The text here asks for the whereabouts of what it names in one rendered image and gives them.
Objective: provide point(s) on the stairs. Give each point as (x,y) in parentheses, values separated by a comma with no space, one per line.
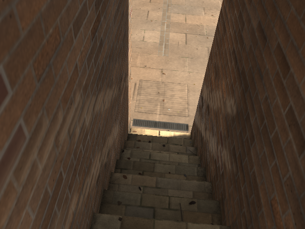
(158,183)

